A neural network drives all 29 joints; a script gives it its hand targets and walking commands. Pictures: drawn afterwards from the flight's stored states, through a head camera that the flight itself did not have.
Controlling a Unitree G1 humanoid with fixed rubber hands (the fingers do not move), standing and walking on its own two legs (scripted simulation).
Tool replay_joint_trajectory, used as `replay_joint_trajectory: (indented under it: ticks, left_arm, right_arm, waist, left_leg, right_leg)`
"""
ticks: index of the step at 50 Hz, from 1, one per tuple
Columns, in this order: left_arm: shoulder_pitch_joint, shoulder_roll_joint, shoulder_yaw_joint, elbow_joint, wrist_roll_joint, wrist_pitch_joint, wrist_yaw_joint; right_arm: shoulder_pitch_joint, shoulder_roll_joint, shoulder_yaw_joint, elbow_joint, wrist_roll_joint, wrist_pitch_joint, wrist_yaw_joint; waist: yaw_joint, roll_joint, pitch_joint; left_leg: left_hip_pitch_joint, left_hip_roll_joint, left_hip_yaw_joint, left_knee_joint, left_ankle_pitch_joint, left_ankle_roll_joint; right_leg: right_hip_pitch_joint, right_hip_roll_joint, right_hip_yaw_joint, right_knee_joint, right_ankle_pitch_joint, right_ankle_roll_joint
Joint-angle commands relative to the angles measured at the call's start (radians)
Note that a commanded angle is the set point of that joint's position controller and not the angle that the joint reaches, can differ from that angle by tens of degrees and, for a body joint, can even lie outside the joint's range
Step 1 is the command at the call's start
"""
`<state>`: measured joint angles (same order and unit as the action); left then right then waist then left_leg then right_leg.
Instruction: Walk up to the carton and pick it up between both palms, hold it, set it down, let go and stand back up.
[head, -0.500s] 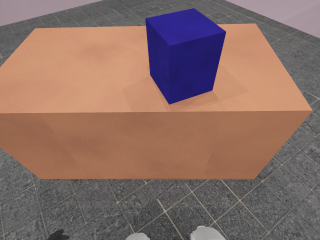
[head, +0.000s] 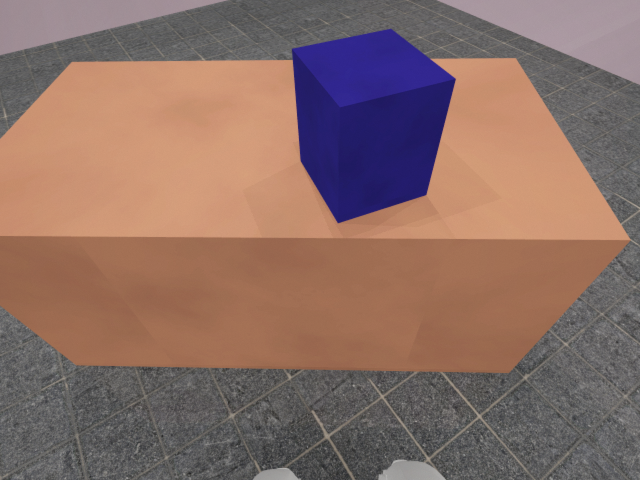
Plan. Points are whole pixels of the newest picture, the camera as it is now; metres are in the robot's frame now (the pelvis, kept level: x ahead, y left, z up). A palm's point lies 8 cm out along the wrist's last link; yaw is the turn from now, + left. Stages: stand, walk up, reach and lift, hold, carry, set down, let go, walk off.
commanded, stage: walk up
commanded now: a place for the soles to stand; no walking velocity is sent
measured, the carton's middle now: (364, 127) +0.72 -0.05 +0.04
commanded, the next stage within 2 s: none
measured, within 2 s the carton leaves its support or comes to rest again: neither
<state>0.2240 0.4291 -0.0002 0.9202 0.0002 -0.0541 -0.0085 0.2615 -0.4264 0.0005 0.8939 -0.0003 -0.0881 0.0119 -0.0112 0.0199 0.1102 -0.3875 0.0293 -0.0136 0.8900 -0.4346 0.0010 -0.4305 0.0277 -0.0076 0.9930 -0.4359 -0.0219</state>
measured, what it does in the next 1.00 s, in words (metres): steps on the spot: right foot, then left foot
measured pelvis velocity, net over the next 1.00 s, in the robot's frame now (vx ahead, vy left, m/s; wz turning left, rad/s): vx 0.03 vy -0.01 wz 0.00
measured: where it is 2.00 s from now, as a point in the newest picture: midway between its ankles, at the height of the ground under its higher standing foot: outside the picture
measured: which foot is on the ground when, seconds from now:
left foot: down 0.00-0.20, up 0.22-0.44, down 0.46-1.00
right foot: up 0.00-0.16, down 0.18-1.00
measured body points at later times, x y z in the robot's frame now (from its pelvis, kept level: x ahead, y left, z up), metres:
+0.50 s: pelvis +0.02 -0.02 +0.00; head +0.04 -0.01 +0.45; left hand +0.10 +0.31 -0.11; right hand +0.12 -0.34 -0.11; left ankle +0.05 +0.10 -0.70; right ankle +0.05 -0.14 -0.70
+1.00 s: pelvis +0.03 -0.01 +0.00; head +0.05 -0.01 +0.45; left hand +0.12 +0.31 -0.11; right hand +0.13 -0.33 -0.10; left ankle +0.06 +0.10 -0.70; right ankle +0.06 -0.14 -0.70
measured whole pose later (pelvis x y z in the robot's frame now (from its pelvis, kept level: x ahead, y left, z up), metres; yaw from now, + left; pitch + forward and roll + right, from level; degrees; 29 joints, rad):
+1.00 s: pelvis +0.03 -0.01 +0.00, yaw +0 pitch -3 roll -2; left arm 0.22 0.43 0.00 0.92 0.00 -0.06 0.00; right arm 0.20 -0.42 0.00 0.89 0.00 -0.06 0.01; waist -0.01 0.02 0.10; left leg -0.40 0.03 0.00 0.89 -0.41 0.01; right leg -0.38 -0.01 -0.03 0.86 -0.42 -0.01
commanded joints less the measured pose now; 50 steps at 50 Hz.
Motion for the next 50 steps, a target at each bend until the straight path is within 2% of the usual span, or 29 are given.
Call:
replay_joint_trajectory:
  ticks: [1,4,7,8,9,10,11,12,14,19,22,23,24,25,26,30,32,34,35,36,37,39,42,44,46,47,48,49,50]
  left_arm:
    - [-0.037,0.223,0.088,-0.07,0.009,-0.014,-0.001]
    - [-0.058,0.204,0.094,-0.079,0.003,-0.016,-0.006]
    - [0.019,0.189,0.095,-0.034,0.001,-0.033,0.001]
    - [0.111,0.221,0.112,-0.002,0.013,-0.044,0.011]
    - [0.207,0.308,0.139,0.011,0.027,-0.052,0.019]
    - [0.175,0.365,0.141,-0.009,0.009,-0.053,0.022]
    - [0.117,0.369,0.14,-0.015,0.003,-0.047,0.025]
    - [0.082,0.357,0.14,-0.021,0.007,-0.042,0.03]
    - [0.024,0.301,0.115,-0.036,0.012,-0.041,0.031]
    - [0.034,0.307,0.113,-0.051,0.016,-0.038,0.022]
    - [-0.061,0.274,0.094,-0.073,0.003,-0.017,0.014]
    - [-0.101,0.221,0.075,-0.089,-0.002,-0.01,0.013]
    - [-0.087,0.131,0.05,-0.095,-0.01,-0.007,0.015]
    - [-0.109,0.171,0.056,-0.09,0.003,-0.003,0.022]
    - [-0.124,0.237,0.076,-0.088,0.01,-0.003,0.028]
    - [-0.051,0.21,0.079,-0.055,0.008,-0.019,0.004]
    - [-0.035,0.205,0.083,-0.05,0.004,-0.024,0.005]
    - [0.051,0.199,0.089,-0.016,0.006,-0.036,0.012]
    - [0.11,0.244,0.111,0.006,0.019,-0.048,0.021]
    - [0.163,0.322,0.13,0.01,0.027,-0.056,0.027]
    - [0.137,0.365,0.131,-0.004,0.014,-0.052,0.027]
    - [0.061,0.351,0.133,-0.024,0.019,-0.042,0.025]
    - [0.019,0.304,0.115,-0.045,0.02,-0.043,0.022]
    - [-0.005,0.314,0.114,-0.06,0.017,-0.035,0.015]
    - [-0.069,0.298,0.1,-0.074,0.012,-0.023,0.011]
    - [-0.094,0.249,0.083,-0.079,0.005,-0.013,0.007]
    - [-0.112,0.169,0.062,-0.095,-0.005,-0.009,0.008]
    - [-0.126,0.146,0.048,-0.091,0.0,-0.006,0.014]
    - [-0.133,0.22,0.07,-0.085,0.004,-0.001,0.023]
  right_arm:
    - [0.057,-0.302,-0.122,-0.047,-0.02,-0.007,-0.028]
    - [0.09,-0.315,-0.123,-0.059,-0.028,0.002,-0.025]
    - [0.017,-0.303,-0.113,-0.087,-0.01,0.018,-0.02]
    - [-0.029,-0.241,-0.089,-0.107,-0.007,0.023,-0.018]
    - [-0.02,-0.156,-0.065,-0.13,0.003,0.021,-0.02]
    - [-0.026,-0.155,-0.059,-0.124,0.001,0.03,-0.025]
    - [-0.059,-0.231,-0.08,-0.097,-0.004,0.047,-0.038]
    - [-0.051,-0.241,-0.082,-0.088,-0.002,0.049,-0.034]
    - [0.006,-0.22,-0.092,-0.053,-0.002,0.053,-0.021]
    - [-0.034,-0.223,-0.1,-0.034,-0.014,0.043,-0.013]
    - [0.045,-0.212,-0.105,0.009,-0.014,0.015,-0.017]
    - [0.105,-0.227,-0.113,0.023,-0.025,0.003,-0.024]
    - [0.119,-0.307,-0.135,0.021,-0.046,-0.005,-0.027]
    - [0.096,-0.355,-0.136,-0.003,-0.034,-0.001,-0.026]
    - [0.079,-0.37,-0.138,-0.01,-0.027,0.002,-0.021]
    - [0.009,-0.29,-0.112,-0.041,-0.028,0.008,-0.027]
    - [0.005,-0.291,-0.109,-0.052,-0.026,0.012,-0.023]
    - [-0.063,-0.266,-0.095,-0.074,-0.015,0.025,-0.018]
    - [-0.102,-0.22,-0.077,-0.092,-0.006,0.031,-0.017]
    - [-0.11,-0.137,-0.061,-0.117,-0.001,0.034,-0.014]
    - [-0.142,-0.182,-0.067,-0.115,-0.008,0.047,-0.027]
    - [-0.099,-0.244,-0.087,-0.077,-0.008,0.049,-0.022]
    - [-0.047,-0.226,-0.096,-0.05,-0.011,0.04,-0.007]
    - [-0.031,-0.235,-0.104,-0.032,-0.014,0.034,-0.005]
    - [0.02,-0.215,-0.101,-0.006,-0.014,0.019,-0.009]
    - [0.067,-0.215,-0.108,0.014,-0.025,0.01,-0.014]
    - [0.117,-0.281,-0.124,0.028,-0.04,-0.003,-0.022]
    - [0.11,-0.343,-0.134,0.011,-0.039,-0.005,-0.025]
    - [0.104,-0.367,-0.134,-0.001,-0.029,-0.004,-0.021]
  waist:
    - [-0.023,0.172,-0.058]
    - [-0.03,0.182,-0.068]
    - [0.045,0.104,-0.108]
    - [0.098,0.028,-0.143]
    - [0.132,-0.234,-0.192]
    - [0.106,-0.231,-0.138]
    - [0.099,-0.118,-0.102]
    - [0.073,-0.083,-0.046]
    - [0.034,-0.16,-0.04]
    - [0.044,-0.165,-0.071]
    - [-0.046,-0.107,-0.125]
    - [-0.077,-0.026,-0.158]
    - [-0.075,0.229,-0.173]
    - [-0.075,0.233,-0.106]
    - [-0.069,0.138,-0.075]
    - [-0.021,0.181,-0.078]
    - [-0.006,0.172,-0.1]
    - [0.059,0.144,-0.142]
    - [0.099,0.034,-0.149]
    - [0.115,-0.244,-0.153]
    - [0.101,-0.17,-0.122]
    - [0.065,-0.12,-0.046]
    - [0.04,-0.167,-0.074]
    - [0.024,-0.152,-0.089]
    - [-0.036,-0.109,-0.098]
    - [-0.067,-0.076,-0.115]
    - [-0.094,0.173,-0.153]
    - [-0.083,0.246,-0.101]
    - [-0.07,0.125,-0.08]
  left_leg:
    - [0.266,0.274,-0.417,-0.425,0.344,0.248]
    - [0.2,0.275,-0.384,-0.399,0.371,0.264]
    - [0.043,0.211,-0.259,-0.264,0.341,0.207]
    - [-0.164,0.147,-0.161,-0.094,0.338,0.143]
    - [-0.36,0.008,-0.008,0.237,0.198,0.07]
    - [-0.477,-0.044,0.03,0.267,-0.121,0.039]
    - [-0.433,0.003,-0.057,0.262,-0.172,0.038]
    - [-0.404,0.019,-0.058,0.252,-0.143,0.038]
    - [-0.303,0.034,-0.035,0.157,-0.107,0.031]
    - [-0.174,0.022,0.008,0.029,-0.136,0.037]
    - [0.108,-0.011,0.021,-0.262,0.005,0.063]
    - [0.264,0.043,-0.108,-0.381,-0.025,0.096]
    - [0.375,0.204,-0.419,-0.514,-0.042,0.156]
    - [0.337,0.352,-0.64,-0.585,-0.05,0.248]
    - [0.292,0.375,-0.665,-0.561,-0.034,0.3]
    - [0.208,0.274,-0.389,-0.415,0.355,0.248]
    - [0.186,0.259,-0.347,-0.377,0.422,0.236]
    - [0.0,0.185,-0.216,-0.248,0.35,0.172]
    - [-0.207,0.113,-0.126,-0.073,0.288,0.116]
    - [-0.397,-0.027,0.023,0.2,0.106,0.041]
    - [-0.432,-0.022,-0.01,0.202,-0.175,0.035]
    - [-0.374,0.03,-0.037,0.182,-0.178,0.04]
    - [-0.219,0.028,-0.005,0.058,-0.145,0.037]
    - [-0.13,0.009,0.015,-0.01,-0.139,0.042]
    - [0.055,-0.014,0.041,-0.19,-0.01,0.059]
    - [0.189,-0.009,-0.015,-0.332,-0.033,0.078]
    - [0.328,0.146,-0.311,-0.474,-0.044,0.132]
    - [0.345,0.316,-0.599,-0.577,0.022,0.202]
    - [0.299,0.356,-0.641,-0.555,0.048,0.277]
  right_leg:
    - [-0.272,-0.052,0.02,0.064,-0.119,-0.004]
    - [-0.177,-0.038,-0.015,-0.052,-0.173,-0.005]
    - [0.099,-0.011,-0.045,-0.33,0.023,-0.026]
    - [0.347,-0.037,0.051,-0.419,0.038,-0.051]
    - [0.496,-0.232,0.451,-0.581,-0.004,-0.112]
    - [0.489,-0.399,0.712,-0.671,0.049,-0.177]
    - [0.41,-0.431,0.721,-0.655,0.094,-0.22]
    - [0.333,-0.407,0.663,-0.641,0.15,-0.216]
    - [0.278,-0.323,0.523,-0.611,0.194,-0.174]
    - [0.193,-0.336,0.481,-0.555,0.183,-0.221]
    - [0.048,-0.264,0.325,-0.385,0.231,-0.171]
    - [-0.1,-0.196,0.225,-0.235,0.213,-0.116]
    - [-0.262,-0.063,0.062,0.042,0.146,-0.041]
    - [-0.374,0.004,-0.021,0.079,-0.161,-0.007]
    - [-0.356,-0.023,0.045,0.094,-0.193,-0.015]
    - [-0.175,-0.051,-0.002,-0.039,-0.166,-0.008]
    - [-0.094,-0.029,-0.029,-0.13,-0.116,-0.013]
    - [0.18,-0.025,-0.028,-0.347,0.039,-0.026]
    - [0.363,-0.092,0.145,-0.43,0.042,-0.073]
    - [0.476,-0.294,0.539,-0.605,0.032,-0.142]
    - [0.409,-0.41,0.686,-0.67,0.012,-0.206]
    - [0.313,-0.402,0.631,-0.641,0.027,-0.259]
    - [0.242,-0.342,0.482,-0.577,0.165,-0.222]
    - [0.18,-0.336,0.448,-0.546,0.103,-0.22]
    - [0.037,-0.283,0.346,-0.452,0.085,-0.184]
    - [-0.046,-0.224,0.24,-0.34,0.117,-0.131]
    - [-0.213,-0.119,0.102,-0.057,0.171,-0.059]
    - [-0.353,-0.003,-0.035,0.057,-0.1,-0.003]
    - [-0.335,-0.021,0.032,0.079,-0.181,-0.011]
